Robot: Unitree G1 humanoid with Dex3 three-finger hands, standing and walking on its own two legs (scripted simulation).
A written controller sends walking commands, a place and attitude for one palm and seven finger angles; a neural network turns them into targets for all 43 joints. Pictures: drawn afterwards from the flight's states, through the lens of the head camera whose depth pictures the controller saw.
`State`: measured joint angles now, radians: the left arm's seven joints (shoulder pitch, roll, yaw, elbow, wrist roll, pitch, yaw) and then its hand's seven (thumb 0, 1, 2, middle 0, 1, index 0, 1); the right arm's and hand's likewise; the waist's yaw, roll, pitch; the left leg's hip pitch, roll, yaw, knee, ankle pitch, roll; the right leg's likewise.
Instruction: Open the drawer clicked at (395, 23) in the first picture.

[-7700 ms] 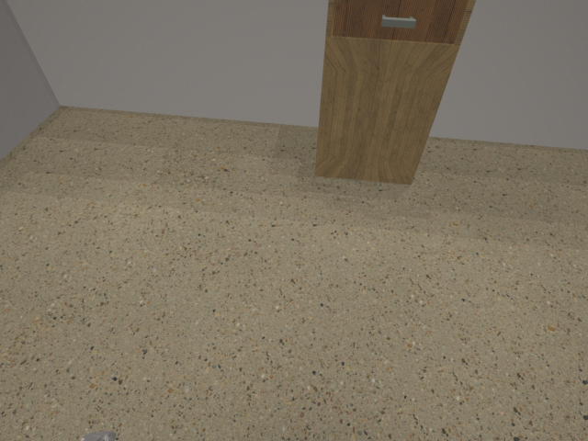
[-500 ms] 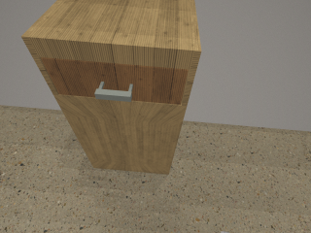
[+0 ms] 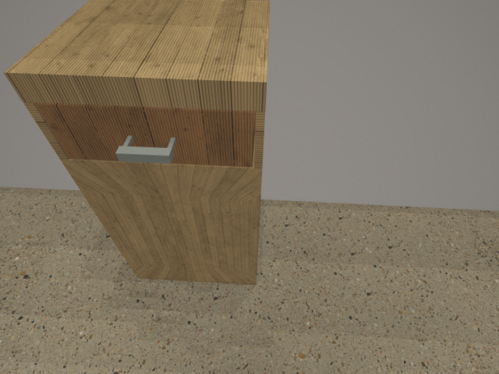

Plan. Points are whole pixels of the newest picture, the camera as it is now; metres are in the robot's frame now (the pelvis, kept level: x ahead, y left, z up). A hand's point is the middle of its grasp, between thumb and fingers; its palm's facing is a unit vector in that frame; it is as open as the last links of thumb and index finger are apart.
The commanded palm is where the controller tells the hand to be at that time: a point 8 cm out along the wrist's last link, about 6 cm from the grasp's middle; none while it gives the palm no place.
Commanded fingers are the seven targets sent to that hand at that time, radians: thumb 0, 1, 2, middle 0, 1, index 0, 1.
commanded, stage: come to a stop and stand still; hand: left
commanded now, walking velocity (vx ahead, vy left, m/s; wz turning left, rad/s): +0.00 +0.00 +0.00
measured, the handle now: (148, 147) +0.55 +0.26 +0.02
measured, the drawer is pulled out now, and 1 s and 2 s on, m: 0.00 0.00 0.00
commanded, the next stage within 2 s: look again from close up in 0.20 s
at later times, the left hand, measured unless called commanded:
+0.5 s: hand out of the picture +0.00 +0.19 -0.17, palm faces +0.06 -0.98 -0.21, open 7.4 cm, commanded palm none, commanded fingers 0.00 0.90 0.90 -0.20 -0.30 -0.20 -0.30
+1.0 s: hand out of the picture +0.03 +0.28 -0.16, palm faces +0.02 -0.96 -0.29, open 7.4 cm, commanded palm none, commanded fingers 0.00 0.90 0.90 -0.20 -0.30 -0.20 -0.30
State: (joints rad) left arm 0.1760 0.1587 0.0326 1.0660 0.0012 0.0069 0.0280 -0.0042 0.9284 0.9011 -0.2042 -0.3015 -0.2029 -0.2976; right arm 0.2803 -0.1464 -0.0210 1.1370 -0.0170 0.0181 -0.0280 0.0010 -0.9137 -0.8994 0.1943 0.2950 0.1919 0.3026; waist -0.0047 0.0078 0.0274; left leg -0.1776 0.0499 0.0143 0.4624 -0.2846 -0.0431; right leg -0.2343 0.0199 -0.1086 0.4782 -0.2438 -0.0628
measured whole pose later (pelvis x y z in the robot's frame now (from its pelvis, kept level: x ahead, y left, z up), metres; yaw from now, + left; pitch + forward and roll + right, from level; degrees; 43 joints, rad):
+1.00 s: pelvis -0.02 +0.06 +0.01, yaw +0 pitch -2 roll +0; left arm 0.23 0.28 0.00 1.03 0.02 0.01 0.01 0.00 0.90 0.90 -0.20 -0.30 -0.20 -0.30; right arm 0.20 -0.26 0.01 1.03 -0.02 -0.01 0.00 0.00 -0.91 -0.90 0.20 0.30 0.20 0.30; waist 0.02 0.00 0.00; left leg -0.14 -0.03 0.04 0.41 -0.23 0.04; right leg -0.19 -0.05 -0.08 0.39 -0.17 0.02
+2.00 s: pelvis -0.02 +0.04 +0.00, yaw -2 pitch -1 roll +1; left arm 0.30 0.18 -0.02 1.05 0.01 0.00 0.01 0.00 0.91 0.90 -0.20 -0.30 -0.20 -0.30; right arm 0.30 -0.19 0.01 1.02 -0.02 -0.01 -0.01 0.00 -0.92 -0.90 0.20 0.30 0.19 0.30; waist 0.01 0.03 0.00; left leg -0.18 -0.01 0.07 0.45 -0.26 0.03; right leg -0.26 -0.04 -0.04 0.49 -0.21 0.00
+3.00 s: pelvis +0.04 +0.01 +0.00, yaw -1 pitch +0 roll +0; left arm 0.28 0.15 0.00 1.12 0.01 -0.02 0.03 0.01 0.92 0.90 -0.20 -0.30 -0.20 -0.30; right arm 0.29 -0.13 0.01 1.14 -0.02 -0.02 -0.04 0.00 -0.92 -0.90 0.20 0.30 0.19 0.30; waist 0.01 0.00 0.02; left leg -0.10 0.04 0.04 0.42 -0.32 -0.03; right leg -0.18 0.02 -0.08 0.47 -0.29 -0.05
